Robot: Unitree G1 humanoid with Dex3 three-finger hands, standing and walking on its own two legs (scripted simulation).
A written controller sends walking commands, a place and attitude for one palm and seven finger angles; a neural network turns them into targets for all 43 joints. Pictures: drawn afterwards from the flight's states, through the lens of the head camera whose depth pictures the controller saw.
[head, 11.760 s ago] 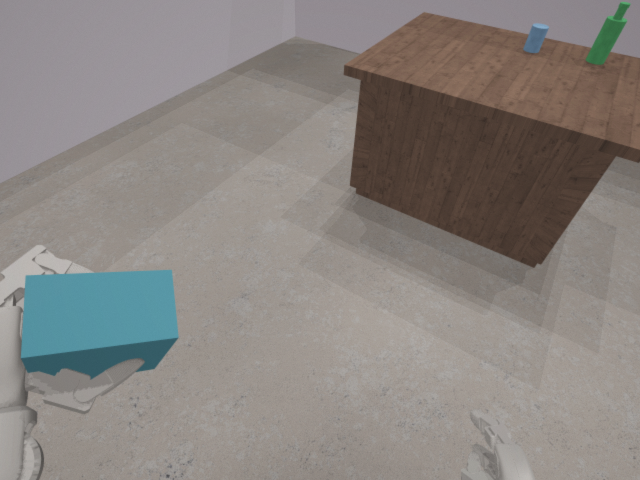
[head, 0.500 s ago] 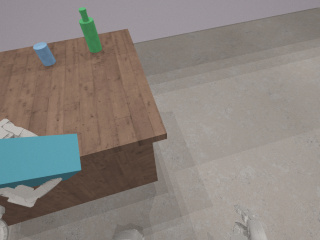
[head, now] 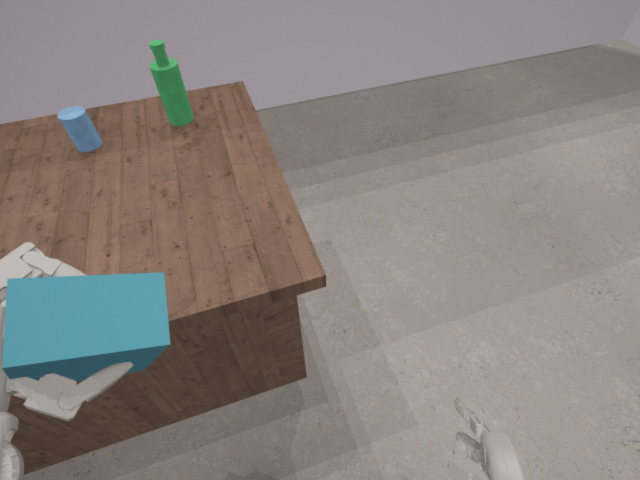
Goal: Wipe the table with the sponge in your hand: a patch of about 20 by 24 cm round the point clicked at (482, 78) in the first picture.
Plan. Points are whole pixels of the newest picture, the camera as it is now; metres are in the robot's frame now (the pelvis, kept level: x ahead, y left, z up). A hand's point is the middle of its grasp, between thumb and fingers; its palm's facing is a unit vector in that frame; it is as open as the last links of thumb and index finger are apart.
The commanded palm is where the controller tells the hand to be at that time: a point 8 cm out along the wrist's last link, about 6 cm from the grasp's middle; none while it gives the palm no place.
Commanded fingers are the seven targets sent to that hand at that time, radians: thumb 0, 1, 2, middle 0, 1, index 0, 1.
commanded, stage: come to a stop and stand still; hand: left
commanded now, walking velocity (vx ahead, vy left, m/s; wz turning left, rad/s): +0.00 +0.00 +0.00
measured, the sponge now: (110, 331) +0.22 +0.21 +0.15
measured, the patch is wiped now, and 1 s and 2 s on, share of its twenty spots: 0.00 0.00 0.00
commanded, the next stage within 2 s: look again from close up in 0.58 s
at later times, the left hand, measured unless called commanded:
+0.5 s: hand (48, 391) +0.16 +0.23 +0.16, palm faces +0.40 -0.83 -0.39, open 10.1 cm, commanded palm +0.11 +0.28 +0.18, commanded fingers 0.00 0.10 1.30 -1.20 -1.60 -1.20 -1.60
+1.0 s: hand (15, 360) +0.19 +0.28 +0.15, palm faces +0.31 -0.87 -0.39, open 10.1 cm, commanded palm +0.13 +0.32 +0.18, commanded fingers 0.00 0.10 1.30 -1.20 -1.60 -1.20 -1.60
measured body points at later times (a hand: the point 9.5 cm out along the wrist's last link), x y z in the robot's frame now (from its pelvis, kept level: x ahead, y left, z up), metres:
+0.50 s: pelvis -0.05 +0.00 +0.00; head -0.05 -0.01 +0.45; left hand +0.14 +0.27 +0.18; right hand +0.11 -0.23 -0.09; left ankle -0.02 +0.11 -0.73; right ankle +0.02 -0.07 -0.73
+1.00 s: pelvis -0.03 +0.04 +0.01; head -0.01 +0.07 +0.45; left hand +0.17 +0.33 +0.17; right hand +0.12 -0.19 -0.07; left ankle -0.02 +0.11 -0.73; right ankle +0.02 -0.07 -0.73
